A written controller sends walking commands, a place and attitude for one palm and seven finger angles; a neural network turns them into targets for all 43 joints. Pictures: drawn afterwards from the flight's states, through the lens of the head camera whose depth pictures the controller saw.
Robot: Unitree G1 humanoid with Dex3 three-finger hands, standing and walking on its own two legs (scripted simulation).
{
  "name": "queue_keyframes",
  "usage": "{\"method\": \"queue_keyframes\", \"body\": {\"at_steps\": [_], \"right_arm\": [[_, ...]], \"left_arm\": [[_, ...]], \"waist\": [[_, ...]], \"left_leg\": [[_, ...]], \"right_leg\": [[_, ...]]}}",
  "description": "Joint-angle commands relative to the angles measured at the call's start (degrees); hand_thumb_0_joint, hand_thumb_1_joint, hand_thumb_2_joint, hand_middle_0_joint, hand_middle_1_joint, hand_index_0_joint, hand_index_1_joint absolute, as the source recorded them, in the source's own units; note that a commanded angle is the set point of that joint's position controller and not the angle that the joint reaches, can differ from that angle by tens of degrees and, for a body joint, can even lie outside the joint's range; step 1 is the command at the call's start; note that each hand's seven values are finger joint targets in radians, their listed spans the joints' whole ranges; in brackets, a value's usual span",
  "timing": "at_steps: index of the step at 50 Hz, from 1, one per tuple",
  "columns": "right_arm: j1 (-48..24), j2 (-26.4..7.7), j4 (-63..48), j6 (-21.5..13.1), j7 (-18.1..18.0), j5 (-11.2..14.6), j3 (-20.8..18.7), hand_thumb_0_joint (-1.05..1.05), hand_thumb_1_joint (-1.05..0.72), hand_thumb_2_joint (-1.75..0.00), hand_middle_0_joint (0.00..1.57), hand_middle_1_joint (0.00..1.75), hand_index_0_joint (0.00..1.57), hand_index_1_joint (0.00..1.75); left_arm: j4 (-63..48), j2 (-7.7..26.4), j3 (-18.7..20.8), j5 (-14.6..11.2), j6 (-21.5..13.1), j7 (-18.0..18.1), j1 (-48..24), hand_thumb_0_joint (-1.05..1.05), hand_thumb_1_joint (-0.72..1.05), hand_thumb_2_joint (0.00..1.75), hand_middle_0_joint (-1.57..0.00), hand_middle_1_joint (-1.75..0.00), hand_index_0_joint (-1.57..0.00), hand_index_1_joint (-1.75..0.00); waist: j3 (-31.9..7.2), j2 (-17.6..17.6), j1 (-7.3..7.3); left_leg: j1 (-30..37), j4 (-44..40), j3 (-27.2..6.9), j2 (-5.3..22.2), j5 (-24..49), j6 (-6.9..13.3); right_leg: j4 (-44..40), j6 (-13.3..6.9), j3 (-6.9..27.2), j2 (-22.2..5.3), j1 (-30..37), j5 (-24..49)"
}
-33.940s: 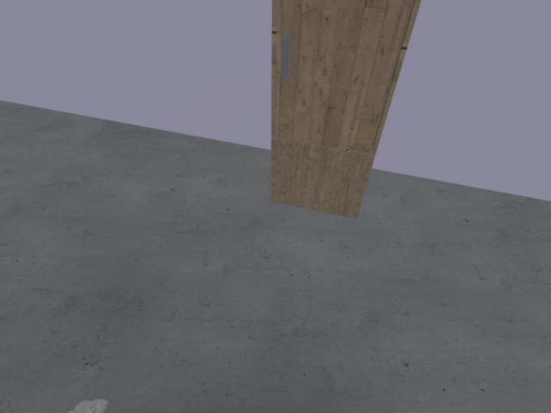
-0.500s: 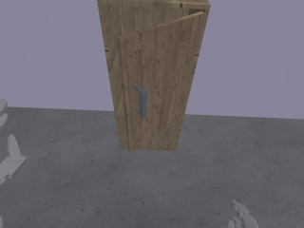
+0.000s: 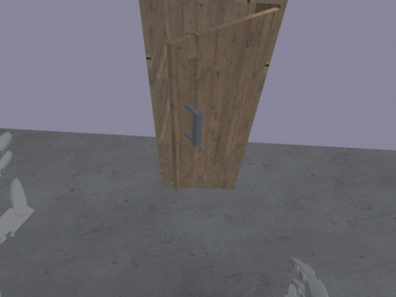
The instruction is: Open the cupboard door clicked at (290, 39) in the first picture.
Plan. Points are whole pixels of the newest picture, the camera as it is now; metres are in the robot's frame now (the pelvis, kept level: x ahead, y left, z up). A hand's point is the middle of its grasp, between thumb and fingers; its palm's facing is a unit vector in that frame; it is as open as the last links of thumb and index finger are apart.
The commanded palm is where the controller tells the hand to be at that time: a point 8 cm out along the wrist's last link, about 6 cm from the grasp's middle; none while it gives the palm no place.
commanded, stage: let the arm hang, fingers relaxed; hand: left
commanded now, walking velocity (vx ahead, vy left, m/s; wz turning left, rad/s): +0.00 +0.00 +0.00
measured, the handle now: (192, 125) +0.57 +0.05 +0.00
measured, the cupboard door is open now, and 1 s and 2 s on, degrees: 43 43 43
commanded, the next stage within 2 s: look to check the result in 1.20 s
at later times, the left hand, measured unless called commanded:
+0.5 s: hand out of the picture -0.03 +0.16 -0.19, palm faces +0.04 -0.99 -0.16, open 7.0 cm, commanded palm none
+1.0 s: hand out of the picture -0.01 +0.14 -0.18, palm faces +0.08 -0.99 -0.15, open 7.4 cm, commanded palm none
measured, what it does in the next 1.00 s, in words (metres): stands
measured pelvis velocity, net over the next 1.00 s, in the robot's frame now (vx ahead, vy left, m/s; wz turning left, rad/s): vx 0.00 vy -0.01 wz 0.02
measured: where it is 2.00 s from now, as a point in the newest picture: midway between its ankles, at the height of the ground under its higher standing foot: outside the picture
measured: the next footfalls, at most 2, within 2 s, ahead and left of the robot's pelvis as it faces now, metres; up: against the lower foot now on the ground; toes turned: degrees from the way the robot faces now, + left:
none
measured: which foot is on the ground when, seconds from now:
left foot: down 0.00-1.00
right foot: down 0.00-1.00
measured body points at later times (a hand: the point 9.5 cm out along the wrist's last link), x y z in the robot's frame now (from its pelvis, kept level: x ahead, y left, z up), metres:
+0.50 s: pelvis -0.01 -0.01 -0.01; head +0.01 +0.01 +0.44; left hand -0.03 +0.21 -0.17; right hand +0.00 -0.26 -0.15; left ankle +0.05 +0.10 -0.74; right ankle +0.00 -0.12 -0.74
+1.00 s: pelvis +0.00 -0.01 -0.01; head +0.00 -0.01 +0.44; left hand -0.02 +0.20 -0.17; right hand -0.01 -0.20 -0.17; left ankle +0.05 +0.10 -0.74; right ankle +0.00 -0.12 -0.74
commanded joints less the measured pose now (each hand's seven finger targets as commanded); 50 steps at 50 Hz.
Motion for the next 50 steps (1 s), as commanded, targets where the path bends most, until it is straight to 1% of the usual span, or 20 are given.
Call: {"method": "queue_keyframes", "body": {"at_steps": [1, 3, 4, 5, 6, 7, 9, 11, 12, 13, 15, 17, 22, 23, 25, 30, 36, 43, 46, 50], "right_arm": [[-5.9, -7.7, -9.0, -3.2, -0.4, 0.5, -3.1, 0.0, -0.9, -0.9, 0.2, 0.3, 0.2, 0.3], [-6.2, -7.9, -9.1, -3.3, -0.5, 0.5, -3.3, 0.0, -0.9, -0.9, 0.2, 0.3, 0.2, 0.3], [-6.0, -7.6, -9.1, -3.1, -0.5, 0.6, -3.1, 0.0, -0.9, -0.9, 0.2, 0.3, 0.2, 0.3], [-9.4, -17.9, 6.2, -4.6, 4.5, 0.6, -5.9, 0.0, -0.9, -0.9, 0.2, 0.3, 0.2, 0.3], [-4.1, -15.2, 6.7, -0.7, 4.3, 0.7, -6.1, 0.0, -0.9, -0.9, 0.2, 0.3, 0.2, 0.3], [-2.7, -14.9, 6.8, 0.7, 4.2, 0.0, -5.7, 0.0, -0.9, -0.9, 0.2, 0.3, 0.2, 0.3], [-4.3, -15.5, 7.1, 2.3, 3.8, -0.5, -4.8, 0.0, -0.9, -0.9, 0.2, 0.3, 0.2, 0.3], [-5.6, -15.2, 8.9, 3.5, 3.8, -0.9, -4.3, 0.0, -0.9, -0.9, 0.2, 0.3, 0.2, 0.3], [-5.2, -14.1, 9.8, 4.2, 3.9, -1.0, -3.9, 0.0, -0.9, -0.9, 0.2, 0.3, 0.2, 0.3], [-5.2, -12.7, 10.8, 5.1, 3.9, -1.1, -3.4, 0.0, -0.9, -0.9, 0.2, 0.3, 0.2, 0.3], [-4.3, -10.2, 13.3, 6.5, 3.8, -1.4, -2.4, 0.0, -0.9, -0.9, 0.2, 0.3, 0.2, 0.3], [-4.2, -9.3, 15.5, 7.1, 3.6, -1.3, -2.0, 0.0, -0.9, -0.9, 0.2, 0.3, 0.2, 0.3], [-0.4, -6.3, 20.4, 7.8, 2.6, -1.2, -1.9, 0.0, -0.9, -0.9, 0.2, 0.3, 0.2, 0.3], [0.8, -6.1, 20.9, 8.0, 2.4, -1.0, -2.1, 0.0, -0.9, -0.9, 0.2, 0.3, 0.2, 0.3], [3.2, -5.3, 22.7, 8.1, 2.2, -1.0, -2.1, 0.0, -0.9, -0.9, 0.2, 0.3, 0.2, 0.3], [7.1, -3.7, 25.5, 8.2, 1.8, -0.9, -2.1, 0.0, -0.9, -0.9, 0.2, 0.3, 0.2, 0.3], [9.2, -1.8, 26.9, 8.2, 1.7, -0.9, -2.2, 0.0, -0.9, -0.9, 0.2, 0.3, 0.2, 0.3], [9.5, 0.2, 27.5, 8.0, 1.9, -0.9, -2.2, 0.0, -0.9, -0.9, 0.2, 0.3, 0.2, 0.3], [9.6, 0.8, 27.8, 7.9, 1.8, -1.0, -2.1, 0.0, -0.9, -0.9, 0.2, 0.3, 0.2, 0.3], [9.0, 0.7, 27.7, 7.7, 1.8, -1.1, -2.1, 0.0, -0.9, -0.9, 0.2, 0.3, 0.2, 0.3]], "left_arm": [[-11.2, 9.8, 6.7, -0.3, -3.8, 1.1, -1.7, 0.0, 0.9, 0.9, -0.2, -0.3, -0.2, -0.3], [-11.2, 11.1, 7.8, -0.4, -3.9, 1.0, -1.0, 0.0, 0.9, 0.9, -0.2, -0.3, -0.2, -0.3], [-10.8, 10.1, 6.9, -0.5, -3.9, 1.0, -0.9, 0.0, 0.9, 0.9, -0.2, -0.3, -0.2, -0.3], [34.4, -0.4, -16.7, 4.2, 4.6, -7.2, -4.9, 0.0, 0.9, 0.9, -0.2, -0.3, -0.2, -0.3], [36.3, -0.4, -15.1, 3.6, 8.6, -8.2, -5.3, 0.0, 0.9, 0.9, -0.2, -0.3, -0.2, -0.3], [37.6, -0.9, -15.8, 3.5, 9.3, -8.5, -7.1, 0.0, 0.9, 0.9, -0.2, -0.3, -0.2, -0.3], [43.5, 0.2, -16.7, 4.0, 9.3, -8.8, -10.2, 0.0, 0.9, 0.9, -0.2, -0.3, -0.2, -0.3], [51.3, 1.0, -17.3, 4.0, 9.4, -8.9, -13.2, 0.0, 0.9, 0.9, -0.2, -0.3, -0.2, -0.3], [55.3, 0.7, -17.8, 3.8, 9.6, -8.8, -14.5, 0.0, 0.9, 0.9, -0.2, -0.3, -0.2, -0.3], [59.1, 0.2, -18.5, 3.7, 10.0, -8.6, -15.5, 0.0, 0.9, 0.9, -0.2, -0.3, -0.2, -0.3], [66.1, -0.9, -19.8, 3.3, 10.7, -8.2, -17.1, 0.0, 0.9, 0.9, -0.2, -0.3, -0.2, -0.3], [72.1, -1.3, -20.3, 3.1, 10.7, -8.0, -16.7, 0.0, 0.9, 0.9, -0.2, -0.3, -0.2, -0.3], [82.8, -3.8, -20.3, 2.6, 10.3, -7.8, -12.8, 0.0, 0.9, 0.9, -0.2, -0.3, -0.2, -0.3], [84.0, -4.3, -20.3, 2.5, 10.2, -7.7, -12.3, 0.0, 0.9, 0.9, -0.2, -0.3, -0.2, -0.3], [86.3, -5.4, -20.7, 2.4, 10.2, -7.7, -11.9, 0.0, 0.9, 0.9, -0.2, -0.3, -0.2, -0.3], [90.1, -7.7, -21.0, 2.3, 10.2, -7.4, -9.1, 0.0, 0.9, 0.9, -0.2, -0.3, -0.2, -0.3], [91.8, -9.7, -21.0, 2.4, 10.2, -6.9, -6.3, 0.0, 0.9, 0.9, -0.2, -0.3, -0.2, -0.3], [91.3, -10.7, -20.7, 2.5, 10.1, -6.5, -5.7, 0.0, 0.9, 0.9, -0.2, -0.3, -0.2, -0.3], [90.9, -10.9, -20.5, 2.5, 10.0, -6.4, -6.8, 0.0, 0.9, 0.9, -0.2, -0.3, -0.2, -0.3], [90.4, -11.2, -20.4, 2.5, 10.1, -6.4, -7.3, 0.0, 0.9, 0.9, -0.2, -0.3, -0.2, -0.3]], "waist": [[-5.0, 5.5, 0.03], [-5.6, 4.9, 0.18], [-5.1, 4.8, 0.08], [0.0, 3.7, -1.77], [-4.6, 3.8, -1.04], [-6.1, 2.9, -0.95], [-5.7, -3.3, -0.08], [-5.4, -9.8, 0.24], [-5.3, -10.6, -0.03], [-3.6, -9.4, -0.28], [-1.8, -3.0, -0.82], [0.0, 2.7, -0.45], [-0.5, 9.3, -0.28], [-0.1, 6.8, -0.3], [0.4, 5.7, -0.8], [2.9, 1.5, -0.66], [4.5, -1.3, -0.36], [5.6, -2.6, -0.09], [6.1, -0.6, -0.47], [6.7, 0.8, -0.17]], "left_leg": [[-0.3, -7.1, -4.4, 3.0, -4.6, -1.4], [1.0, -6.9, -4.3, 3.0, -2.9, -1.5], [0.4, -6.8, -4.2, 3.1, -2.4, -1.4], [-6.1, 3.3, -6.7, 5.0, 10.5, -0.5], [0.6, 3.9, -4.4, 5.6, 14.9, -0.9], [-1.3, 3.1, -6.8, 6.9, 11.3, 0.8], [-4.3, 1.0, -9.5, 7.5, 9.3, 2.4], [-4.0, 0.9, -9.5, 6.2, 5.2, 2.3], [-3.1, 1.4, -8.8, 5.2, 4.0, 1.9], [-1.9, 1.4, -7.7, 4.3, 2.6, 1.2], [-0.8, -0.1, -6.9, 3.4, 0.0, 0.5], [-1.3, -2.6, -7.3, 3.6, -3.5, 0.4], [-0.8, -3.3, -6.8, 3.1, -8.2, 0.0], [-0.2, -2.9, -6.6, 3.3, -7.9, 0.0], [0.3, -3.1, -6.9, 3.5, -7.8, 0.0], [-0.5, -4.4, -7.4, 4.0, -8.7, 0.6], [-0.6, -4.9, -7.2, 4.0, -8.9, 0.9], [-0.4, -3.3, -5.7, 3.1, -6.3, 0.9], [-0.7, -3.5, -5.8, 3.2, -6.0, 0.7], [-1.9, -4.6, -6.6, 3.3, -6.7, 0.8]], "right_leg": [[-3.4, 0.5, 2.5, -0.5, 1.7, 0.7], [-3.4, 0.5, 2.4, -0.5, 1.4, 1.7], [-3.2, 0.6, 2.2, -0.7, 1.6, 1.7], [5.6, -1.3, 0.5, -5.5, -5.3, 9.3], [4.9, -1.9, 3.8, -5.9, -7.4, 7.7], [6.8, -2.1, 2.5, -4.9, -7.4, 1.5], [8.2, -2.2, 2.6, -3.7, -4.6, -1.1], [6.2, -2.5, 4.4, -5.2, -4.1, -1.5], [4.8, -2.8, 5.6, -6.3, -4.6, -1.4], [3.3, -3.0, 6.4, -7.1, -6.5, -2.8], [1.5, -3.1, 7.3, -7.4, -7.5, -5.8], [0.6, -2.7, 7.1, -6.7, -7.0, -7.4], [-2.6, -3.3, 7.3, -6.7, -4.7, -8.5], [-3.4, -3.3, 6.9, -6.7, -4.9, -8.7], [-3.6, -3.2, 6.3, -6.6, -5.4, -8.9], [-3.4, -3.0, 5.0, -6.1, -6.0, -9.6], [-2.5, -2.8, 4.6, -5.9, -7.2, -10.1], [-2.8, -2.8, 4.8, -6.4, -8.4, -10.5], [-2.3, -2.9, 4.7, -6.4, -8.6, -9.6], [-1.7, -2.7, 4.3, -6.1, -7.6, -8.1]]}}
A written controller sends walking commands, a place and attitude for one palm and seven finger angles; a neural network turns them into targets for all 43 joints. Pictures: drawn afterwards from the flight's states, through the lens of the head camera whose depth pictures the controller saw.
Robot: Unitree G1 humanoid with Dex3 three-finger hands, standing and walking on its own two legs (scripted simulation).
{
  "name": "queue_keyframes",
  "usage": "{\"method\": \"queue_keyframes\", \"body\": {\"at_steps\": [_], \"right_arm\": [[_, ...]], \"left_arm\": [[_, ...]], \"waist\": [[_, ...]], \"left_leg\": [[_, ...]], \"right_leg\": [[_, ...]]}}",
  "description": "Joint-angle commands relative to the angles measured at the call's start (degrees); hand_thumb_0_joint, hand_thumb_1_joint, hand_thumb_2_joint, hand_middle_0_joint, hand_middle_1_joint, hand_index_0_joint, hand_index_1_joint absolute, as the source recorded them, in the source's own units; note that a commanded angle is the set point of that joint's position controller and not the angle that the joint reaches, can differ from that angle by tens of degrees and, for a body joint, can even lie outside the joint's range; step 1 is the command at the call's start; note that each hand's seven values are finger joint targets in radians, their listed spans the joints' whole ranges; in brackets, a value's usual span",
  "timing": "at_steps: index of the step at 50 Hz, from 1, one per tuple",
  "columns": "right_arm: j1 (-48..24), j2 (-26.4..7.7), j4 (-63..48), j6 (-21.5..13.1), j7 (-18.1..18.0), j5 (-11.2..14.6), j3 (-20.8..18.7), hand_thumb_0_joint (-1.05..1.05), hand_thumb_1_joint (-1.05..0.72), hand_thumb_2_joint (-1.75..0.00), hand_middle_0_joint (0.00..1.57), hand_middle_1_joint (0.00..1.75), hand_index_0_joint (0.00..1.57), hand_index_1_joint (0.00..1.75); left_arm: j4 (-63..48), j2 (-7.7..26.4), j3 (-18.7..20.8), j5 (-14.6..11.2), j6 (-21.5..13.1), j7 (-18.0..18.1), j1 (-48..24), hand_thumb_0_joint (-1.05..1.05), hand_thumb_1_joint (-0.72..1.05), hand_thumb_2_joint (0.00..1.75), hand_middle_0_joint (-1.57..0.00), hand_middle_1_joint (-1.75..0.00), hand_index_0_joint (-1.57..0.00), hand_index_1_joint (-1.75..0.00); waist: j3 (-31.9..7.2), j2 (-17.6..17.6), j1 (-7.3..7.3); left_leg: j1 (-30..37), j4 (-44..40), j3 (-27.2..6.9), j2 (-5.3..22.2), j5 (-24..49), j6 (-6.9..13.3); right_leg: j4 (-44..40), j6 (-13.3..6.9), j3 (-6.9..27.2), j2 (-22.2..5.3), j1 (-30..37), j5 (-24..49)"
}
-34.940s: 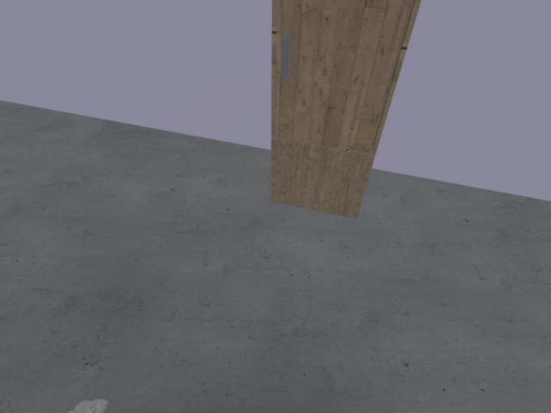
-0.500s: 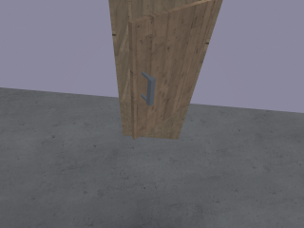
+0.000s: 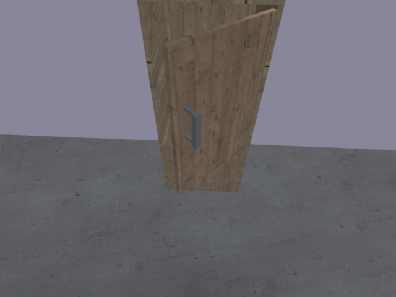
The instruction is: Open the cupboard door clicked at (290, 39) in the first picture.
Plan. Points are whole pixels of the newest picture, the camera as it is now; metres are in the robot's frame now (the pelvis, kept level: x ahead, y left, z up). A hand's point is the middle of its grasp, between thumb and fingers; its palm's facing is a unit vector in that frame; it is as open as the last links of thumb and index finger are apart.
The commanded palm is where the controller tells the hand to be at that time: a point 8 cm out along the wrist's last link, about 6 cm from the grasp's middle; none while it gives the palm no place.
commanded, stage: let the arm hang, fingers relaxed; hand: left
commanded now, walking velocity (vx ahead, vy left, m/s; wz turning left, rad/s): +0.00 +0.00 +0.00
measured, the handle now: (191, 127) +0.57 +0.05 +0.00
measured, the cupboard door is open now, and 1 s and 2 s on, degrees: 43 43 43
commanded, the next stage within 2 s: look to check the result in 0.20 s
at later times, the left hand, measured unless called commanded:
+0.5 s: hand out of the picture -0.01 +0.16 -0.17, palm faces +0.05 -0.98 -0.17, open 7.4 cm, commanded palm none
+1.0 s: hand out of the picture +0.01 +0.16 -0.17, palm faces +0.05 -0.99 -0.16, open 7.4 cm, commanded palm none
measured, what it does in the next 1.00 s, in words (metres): stands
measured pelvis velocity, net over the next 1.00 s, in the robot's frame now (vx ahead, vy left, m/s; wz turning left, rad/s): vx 0.03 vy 0.00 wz -0.01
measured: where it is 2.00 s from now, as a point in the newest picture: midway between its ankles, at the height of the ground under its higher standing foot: outside the picture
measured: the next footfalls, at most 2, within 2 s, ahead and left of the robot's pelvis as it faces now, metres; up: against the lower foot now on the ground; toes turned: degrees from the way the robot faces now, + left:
left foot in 1.86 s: +0.14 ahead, +0.09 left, +0.00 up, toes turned -30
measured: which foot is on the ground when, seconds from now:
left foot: down 0.00-1.00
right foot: down 0.00-1.00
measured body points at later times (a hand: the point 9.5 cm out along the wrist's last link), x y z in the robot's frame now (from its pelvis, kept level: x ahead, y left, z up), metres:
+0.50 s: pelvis +0.02 +0.00 +0.00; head +0.03 +0.00 +0.45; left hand -0.01 +0.22 -0.16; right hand +0.01 -0.21 -0.16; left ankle +0.05 +0.10 -0.74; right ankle -0.01 -0.11 -0.74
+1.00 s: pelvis +0.03 +0.00 +0.00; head +0.04 +0.00 +0.45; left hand +0.01 +0.21 -0.16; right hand +0.02 -0.21 -0.16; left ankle +0.05 +0.10 -0.74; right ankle -0.01 -0.11 -0.74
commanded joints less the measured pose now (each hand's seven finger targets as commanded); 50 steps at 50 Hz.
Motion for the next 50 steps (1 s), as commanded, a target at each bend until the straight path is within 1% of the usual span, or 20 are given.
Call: {"method": "queue_keyframes", "body": {"at_steps": [1, 3, 6, 14, 15, 20, 23, 26, 29, 30, 31, 32, 37, 38, 40, 44, 46, 48, 49, 50], "right_arm": [[4.3, -5.1, -1.0, -0.9, -0.2, 0.3, -0.9, 0.0, -0.9, -0.9, 0.2, 0.3, 0.2, 0.3], [4.2, -5.2, -1.2, -1.1, -0.4, 0.4, -0.9, 0.0, -0.9, -0.9, 0.2, 0.3, 0.2, 0.3], [3.7, -5.5, -1.3, -1.1, -0.4, 0.4, -0.9, 0.0, -0.9, -0.9, 0.2, 0.3, 0.2, 0.3], [2.8, -6.6, -1.2, -1.4, -0.5, 0.6, -0.8, 0.0, -0.9, -0.9, 0.2, 0.3, 0.2, 0.3], [2.9, -6.7, -1.2, -1.4, -0.5, 0.6, -0.8, 0.0, -0.9, -0.9, 0.2, 0.3, 0.2, 0.3], [2.2, -7.1, -0.8, -1.4, -0.6, 0.7, -0.6, 0.0, -0.9, -0.9, 0.2, 0.3, 0.2, 0.3], [1.7, -7.4, -0.9, -1.3, -0.6, 0.8, -0.6, 0.0, -0.9, -0.9, 0.2, 0.3, 0.2, 0.3], [1.7, -7.3, -0.6, -1.4, -0.6, 0.7, -0.6, 0.0, -0.9, -0.9, 0.2, 0.3, 0.2, 0.3], [1.5, -7.3, -0.4, -1.5, -0.6, 0.8, -0.5, 0.0, -0.9, -0.9, 0.2, 0.3, 0.2, 0.3], [1.4, -7.3, -0.3, -1.5, -0.6, 0.7, -0.5, 0.0, -0.9, -0.9, 0.2, 0.3, 0.2, 0.3], [1.5, -7.3, -0.2, -1.5, -0.6, 0.7, -0.4, 0.0, -0.9, -0.9, 0.2, 0.3, 0.2, 0.3], [1.3, -7.4, -0.2, -1.5, -0.6, 0.7, -0.4, 0.0, -0.9, -0.9, 0.2, 0.3, 0.2, 0.3], [1.4, -7.3, -0.1, -1.7, -0.7, 0.7, -0.4, 0.0, -0.9, -0.9, 0.2, 0.3, 0.2, 0.3], [1.3, -7.6, -0.2, -1.7, -0.7, 0.8, -0.3, 0.0, -0.9, -0.9, 0.2, 0.3, 0.2, 0.3], [1.4, -7.3, -0.1, -1.7, -0.7, 0.7, -0.4, 0.0, -0.9, -0.9, 0.2, 0.3, 0.2, 0.3], [1.7, -7.3, 0.1, -1.7, -0.7, 0.7, -0.4, 0.0, -0.9, -0.9, 0.2, 0.3, 0.2, 0.3], [1.6, -7.3, 0.1, -1.7, -0.8, 0.7, -0.5, 0.0, -0.9, -0.9, 0.2, 0.3, 0.2, 0.3], [1.5, -8.0, -0.2, -1.2, -1.1, 0.8, -1.1, 0.0, -0.9, -0.9, 0.2, 0.3, 0.2, 0.3], [1.9, -8.3, -0.3, -0.9, -1.2, 0.7, -1.6, 0.0, -0.9, -0.9, 0.2, 0.3, 0.2, 0.3], [1.8, -8.9, -0.9, -0.6, -1.4, 0.7, -2.0, 0.0, -0.9, -0.9, 0.2, 0.3, 0.2, 0.3]], "left_arm": [[-0.7, 5.5, 1.0, 0.1, -0.1, 0.4, 5.2, 0.0, 0.9, 0.9, -0.2, -0.3, -0.2, -0.3], [-0.5, 5.6, 1.1, 0.1, -0.3, 0.4, 5.3, 0.0, 0.9, 0.9, -0.2, -0.3, -0.2, -0.3], [-0.5, 5.8, 0.9, 0.0, -0.3, 0.2, 4.8, 0.0, 0.9, 0.9, -0.2, -0.3, -0.2, -0.3], [-0.1, 6.2, 0.8, 0.0, -0.5, 0.2, 4.3, 0.0, 0.9, 0.9, -0.2, -0.3, -0.2, -0.3], [-0.1, 6.2, 0.7, -0.1, -0.5, 0.2, 4.2, 0.0, 0.9, 0.9, -0.2, -0.3, -0.2, -0.3], [0.4, 6.3, 0.5, -0.1, -0.5, 0.2, 4.3, 0.0, 0.9, 0.9, -0.2, -0.3, -0.2, -0.3], [0.5, 6.4, 0.4, -0.1, -0.5, 0.2, 4.6, 0.0, 0.9, 0.9, -0.2, -0.3, -0.2, -0.3], [0.6, 6.2, 0.3, -0.1, -0.6, 0.2, 4.4, 0.0, 0.9, 0.9, -0.2, -0.3, -0.2, -0.3], [0.7, 6.4, 0.3, -0.1, -0.7, 0.3, 4.4, 0.0, 0.9, 0.9, -0.2, -0.3, -0.2, -0.3], [0.7, 6.3, 0.3, -0.1, -0.7, 0.3, 4.2, 0.0, 0.9, 0.9, -0.2, -0.3, -0.2, -0.3], [0.7, 6.4, 0.3, -0.1, -0.6, 0.3, 4.2, 0.0, 0.9, 0.9, -0.2, -0.3, -0.2, -0.3], [0.8, 6.4, 0.3, -0.1, -0.6, 0.3, 4.2, 0.0, 0.9, 0.9, -0.2, -0.3, -0.2, -0.3], [0.8, 6.4, 0.3, -0.1, -0.6, 0.3, 4.3, 0.0, 0.9, 0.9, -0.2, -0.3, -0.2, -0.3], [0.9, 6.5, 0.3, -0.1, -0.7, 0.3, 4.3, 0.0, 0.9, 0.9, -0.2, -0.3, -0.2, -0.3], [0.8, 6.4, 0.3, -0.2, -0.7, 0.3, 4.2, 0.0, 0.9, 0.9, -0.2, -0.3, -0.2, -0.3], [0.7, 6.5, 0.3, -0.1, -0.7, 0.3, 4.1, 0.0, 0.9, 0.9, -0.2, -0.3, -0.2, -0.3], [0.7, 6.3, 0.4, -0.2, -0.6, 0.3, 4.4, 0.0, 0.9, 0.9, -0.2, -0.3, -0.2, -0.3], [0.0, 7.1, 1.2, 0.0, -0.1, 0.2, 4.0, 0.0, 0.9, 0.9, -0.2, -0.3, -0.2, -0.3], [-0.5, 7.5, 1.6, 0.1, 0.3, 0.1, 3.2, 0.0, 0.9, 0.9, -0.2, -0.3, -0.2, -0.3], [-1.3, 7.8, 2.1, 0.2, 0.7, -0.1, 2.7, 0.0, 0.9, 0.9, -0.2, -0.3, -0.2, -0.3]], "waist": [[6.9, 0.6, 0.57], [5.5, 0.9, 0.79], [5.4, 1.3, 0.49], [3.5, 0.8, 0.5], [3.3, 0.0, 0.48], [3.9, -0.6, 0.47], [3.9, -0.1, 0.55], [3.8, -1.4, 0.43], [3.5, -1.1, 0.48], [3.7, -0.3, 0.5], [3.8, -0.8, 0.43], [4.2, 0.0, 0.53], [4.1, 0.4, 0.59], [4.2, -0.5, 0.71], [4.1, -0.8, 0.7], [4.4, -0.3, 0.56], [4.1, -0.3, 0.65], [4.9, -0.4, 0.65], [5.0, -0.5, 0.2], [5.0, -0.2, 0.22]], "left_leg": [[-1.7, -7.1, -6.2, 4.7, -5.4, 0.9], [-1.3, -7.2, -6.3, 5.0, -4.0, 1.1], [-0.4, -7.0, -5.9, 4.8, -3.2, 0.8], [2.0, -7.1, -6.1, 5.5, 0.8, 1.0], [2.1, -7.2, -6.2, 5.5, 1.3, 1.0], [3.2, -7.0, -5.8, 5.4, 2.9, 0.9], [3.9, -7.0, -5.7, 5.4, 2.8, 0.9], [4.2, -7.1, -5.8, 5.4, 3.5, 0.9], [4.6, -6.8, -5.6, 5.4, 5.6, 1.0], [4.6, -6.9, -5.5, 5.4, 5.5, 0.9], [4.4, -7.2, -5.6, 5.4, 4.9, 0.9], [4.4, -7.3, -5.7, 5.3, 5.0, 0.9], [4.6, -7.5, -5.7, 5.2, 5.5, 0.9], [4.7, -7.3, -5.8, 5.3, 5.7, 0.9], [4.7, -7.5, -5.7, 5.4, 5.7, 1.0], [4.5, -7.3, -5.5, 5.2, 6.1, 0.9], [5.6, -6.9, -5.0, 5.5, 6.8, 0.9], [6.1, -4.9, -4.0, 6.2, 6.2, 0.9], [5.3, -4.3, -3.5, 6.7, 5.4, 1.0], [5.2, -3.8, -3.3, 7.1, 4.2, 1.0]], "right_leg": [[-8.0, -2.0, 5.0, -4.6, -5.8, -3.5], [-7.7, -2.0, 4.7, -4.5, -3.9, -1.3], [-8.3, -1.9, 5.1, -4.8, -3.8, -0.8], [-8.4, -1.7, 4.5, -4.9, -1.7, 2.5], [-8.3, -1.6, 4.5, -4.9, -1.3, 2.8], [-8.8, -1.5, 4.5, -5.1, -1.3, 3.5], [-9.2, -1.4, 4.5, -5.1, -1.5, 3.3], [-9.3, -1.4, 4.6, -5.2, -1.0, 3.7], [-9.3, -1.3, 4.4, -5.4, -0.4, 5.2], [-9.3, -1.3, 4.5, -5.3, -0.3, 5.2], [-9.4, -1.3, 4.3, -5.3, -0.2, 4.7], [-9.4, -1.2, 4.4, -5.3, -0.3, 4.9], [-9.7, -1.3, 4.3, -5.4, 0.2, 5.3], [-9.6, -1.2, 4.2, -5.2, 0.1, 5.3], [-9.7, -1.2, 4.1, -5.5, 0.4, 5.4], [-9.8, -1.3, 4.1, -5.4, 0.7, 5.7], [-9.7, -1.3, 4.7, -5.3, 0.1, 6.5], [-8.6, -1.6, 5.6, -5.0, -2.2, 7.0], [-7.8, -1.8, 5.9, -4.9, -2.6, 6.9], [-6.6, -2.0, 6.3, -4.5, -3.8, 6.6]]}}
